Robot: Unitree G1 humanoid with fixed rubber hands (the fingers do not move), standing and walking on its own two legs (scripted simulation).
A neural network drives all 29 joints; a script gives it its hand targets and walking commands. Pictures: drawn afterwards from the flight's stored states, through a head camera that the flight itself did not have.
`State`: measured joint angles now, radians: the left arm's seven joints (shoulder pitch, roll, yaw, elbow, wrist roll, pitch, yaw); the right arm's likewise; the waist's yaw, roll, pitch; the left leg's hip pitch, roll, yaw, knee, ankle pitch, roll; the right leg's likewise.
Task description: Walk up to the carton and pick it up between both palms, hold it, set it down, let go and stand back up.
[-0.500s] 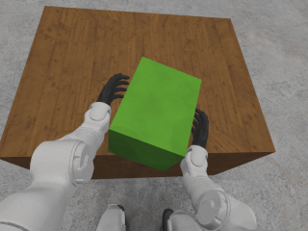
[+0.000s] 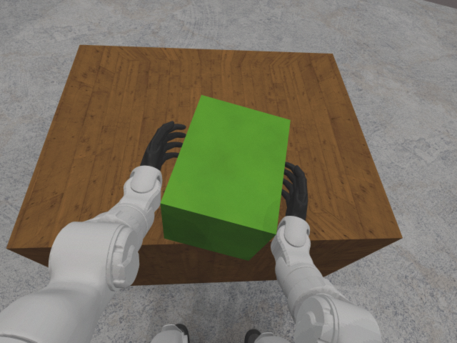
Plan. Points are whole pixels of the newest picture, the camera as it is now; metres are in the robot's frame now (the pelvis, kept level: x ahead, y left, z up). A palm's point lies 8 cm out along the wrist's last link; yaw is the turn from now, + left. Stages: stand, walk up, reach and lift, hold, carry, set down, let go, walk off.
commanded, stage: reach and lift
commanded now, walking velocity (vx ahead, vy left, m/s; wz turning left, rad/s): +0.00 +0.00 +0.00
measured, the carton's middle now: (225, 180) +0.42 -0.02 -0.04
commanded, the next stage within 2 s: none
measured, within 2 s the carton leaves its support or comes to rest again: neither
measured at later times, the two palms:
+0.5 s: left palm (140, 137) +0.43 +0.13 +0.09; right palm (305, 169) +0.37 -0.14 +0.07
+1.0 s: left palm (135, 128) +0.41 +0.12 +0.13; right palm (318, 150) +0.38 -0.15 +0.12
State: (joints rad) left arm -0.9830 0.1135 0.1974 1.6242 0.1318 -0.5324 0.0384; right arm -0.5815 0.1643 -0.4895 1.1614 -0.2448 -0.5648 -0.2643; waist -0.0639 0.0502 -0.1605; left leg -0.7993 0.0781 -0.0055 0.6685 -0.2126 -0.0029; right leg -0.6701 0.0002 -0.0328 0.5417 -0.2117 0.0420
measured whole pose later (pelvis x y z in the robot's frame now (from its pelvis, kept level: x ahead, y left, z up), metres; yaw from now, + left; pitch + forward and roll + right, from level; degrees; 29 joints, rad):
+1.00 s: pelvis +0.03 -0.02 +0.03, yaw +2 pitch +0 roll -1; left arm -0.60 -0.03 0.23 0.63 0.19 0.16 0.05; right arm -0.46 0.06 -0.09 0.62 0.05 0.02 -0.25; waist -0.04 -0.03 -0.03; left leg -0.21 0.06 0.02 0.35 -0.15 -0.02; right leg -0.09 -0.02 -0.03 0.25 -0.15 0.03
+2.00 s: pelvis +0.01 -0.02 +0.03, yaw +3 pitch -7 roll -1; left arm -0.56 -0.10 0.28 0.12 0.33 0.57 0.00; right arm -0.53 0.03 -0.01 0.47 0.14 0.20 -0.24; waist -0.08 -0.06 0.09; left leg -0.08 0.05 -0.01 0.33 -0.13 -0.03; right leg 0.03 -0.03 -0.06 0.26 -0.17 0.03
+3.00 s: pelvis +0.01 -0.03 +0.03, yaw +3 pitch -10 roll -1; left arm -0.64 -0.08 0.32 0.09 0.39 0.70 -0.05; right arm -0.62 0.03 -0.02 0.49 0.16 0.29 -0.24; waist -0.08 -0.06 0.07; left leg -0.02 0.05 -0.01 0.32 -0.12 -0.03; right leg 0.08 -0.02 -0.06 0.27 -0.17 0.02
